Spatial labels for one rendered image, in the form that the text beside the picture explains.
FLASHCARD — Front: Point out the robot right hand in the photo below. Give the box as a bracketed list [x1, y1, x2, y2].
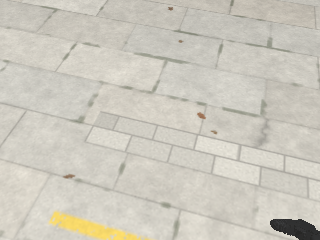
[270, 219, 320, 240]

